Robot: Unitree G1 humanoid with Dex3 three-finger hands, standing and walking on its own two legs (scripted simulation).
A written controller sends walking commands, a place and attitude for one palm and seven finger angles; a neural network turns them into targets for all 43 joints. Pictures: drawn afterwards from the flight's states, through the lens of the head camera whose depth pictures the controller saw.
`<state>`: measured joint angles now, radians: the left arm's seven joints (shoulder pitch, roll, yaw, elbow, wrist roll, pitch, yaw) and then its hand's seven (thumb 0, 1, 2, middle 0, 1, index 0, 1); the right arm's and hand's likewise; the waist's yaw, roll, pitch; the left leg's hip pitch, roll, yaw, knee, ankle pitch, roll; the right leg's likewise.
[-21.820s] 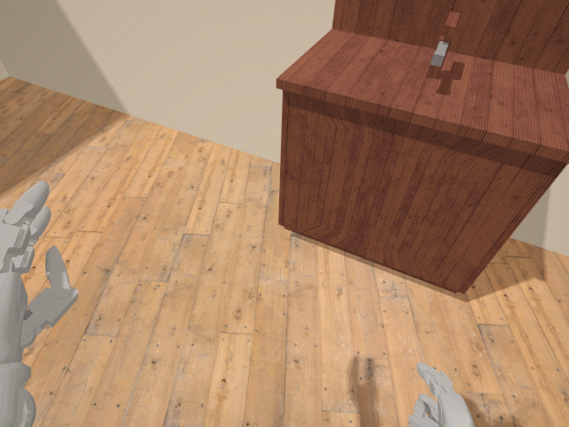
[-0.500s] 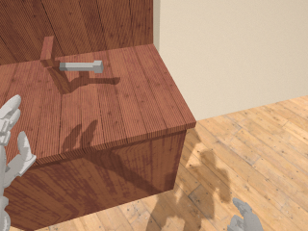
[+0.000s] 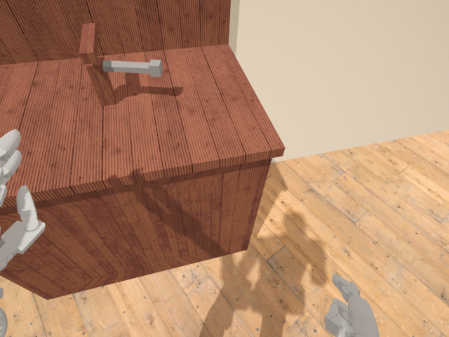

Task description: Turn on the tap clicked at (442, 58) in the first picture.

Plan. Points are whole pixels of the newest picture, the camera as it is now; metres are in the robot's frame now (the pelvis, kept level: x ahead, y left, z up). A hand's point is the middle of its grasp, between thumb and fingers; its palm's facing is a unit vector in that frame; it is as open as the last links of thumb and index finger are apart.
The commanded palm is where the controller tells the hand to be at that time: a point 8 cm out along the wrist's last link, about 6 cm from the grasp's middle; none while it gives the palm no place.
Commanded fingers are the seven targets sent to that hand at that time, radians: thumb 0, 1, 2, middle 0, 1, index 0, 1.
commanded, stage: step back with the hand held close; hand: left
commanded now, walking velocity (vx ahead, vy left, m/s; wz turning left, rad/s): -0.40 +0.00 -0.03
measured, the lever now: (155, 68) +0.65 +0.23 +0.11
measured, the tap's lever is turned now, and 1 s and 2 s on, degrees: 74 74 74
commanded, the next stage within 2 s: stop stepping back and stand still in 0.04 s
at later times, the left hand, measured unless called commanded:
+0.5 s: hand out of the picture +0.08 +0.21 +0.16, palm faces +0.38 -0.84 -0.38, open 7.4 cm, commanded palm +0.03 +0.25 +0.18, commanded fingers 0.00 0.90 0.90 -0.20 -0.30 -0.20 -0.30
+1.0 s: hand out of the picture +0.06 +0.22 +0.16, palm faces +0.44 -0.81 -0.38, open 7.4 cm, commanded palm +0.01 +0.26 +0.18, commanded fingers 0.00 0.90 0.90 -0.20 -0.30 -0.20 -0.30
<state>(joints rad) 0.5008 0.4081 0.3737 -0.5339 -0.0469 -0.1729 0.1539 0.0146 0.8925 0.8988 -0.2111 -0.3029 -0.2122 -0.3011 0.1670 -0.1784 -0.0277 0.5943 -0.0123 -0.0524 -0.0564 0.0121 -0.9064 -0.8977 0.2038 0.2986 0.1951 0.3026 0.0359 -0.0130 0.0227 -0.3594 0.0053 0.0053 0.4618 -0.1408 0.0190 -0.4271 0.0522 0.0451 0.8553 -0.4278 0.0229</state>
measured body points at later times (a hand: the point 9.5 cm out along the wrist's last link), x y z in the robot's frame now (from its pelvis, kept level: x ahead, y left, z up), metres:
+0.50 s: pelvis -0.13 -0.03 +0.00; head -0.15 -0.04 +0.45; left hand +0.05 +0.25 +0.18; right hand +0.00 -0.31 -0.09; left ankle -0.14 +0.11 -0.74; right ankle -0.10 -0.13 -0.74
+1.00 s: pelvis -0.14 -0.03 -0.01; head -0.16 -0.04 +0.44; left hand +0.03 +0.26 +0.18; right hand +0.02 -0.26 -0.10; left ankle -0.11 +0.10 -0.74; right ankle -0.12 -0.11 -0.74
